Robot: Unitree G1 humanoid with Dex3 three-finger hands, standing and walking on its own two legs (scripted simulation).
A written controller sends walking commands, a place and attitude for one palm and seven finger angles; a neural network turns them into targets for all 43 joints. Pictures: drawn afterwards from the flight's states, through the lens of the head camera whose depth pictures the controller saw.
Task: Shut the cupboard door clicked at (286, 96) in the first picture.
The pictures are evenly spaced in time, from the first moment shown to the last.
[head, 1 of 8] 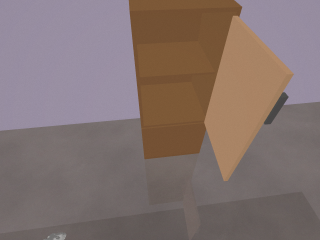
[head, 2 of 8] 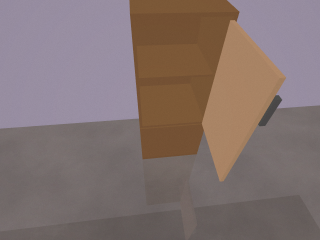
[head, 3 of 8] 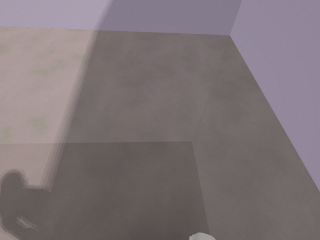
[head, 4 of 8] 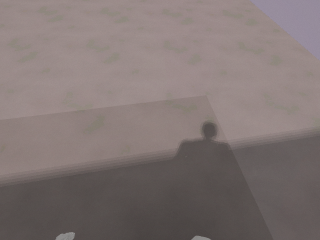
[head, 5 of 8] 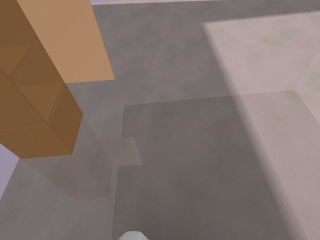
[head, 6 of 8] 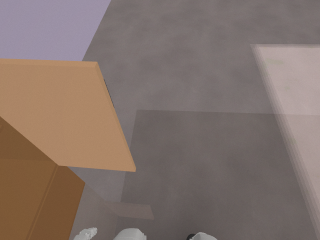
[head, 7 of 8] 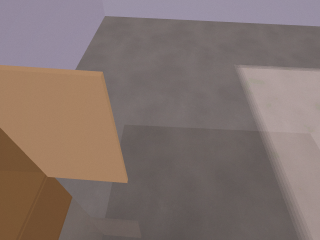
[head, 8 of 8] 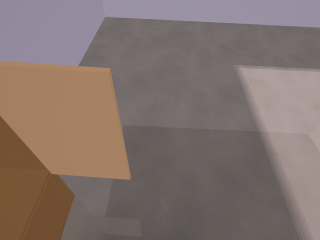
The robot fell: no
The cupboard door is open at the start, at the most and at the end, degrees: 88 88 88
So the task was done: no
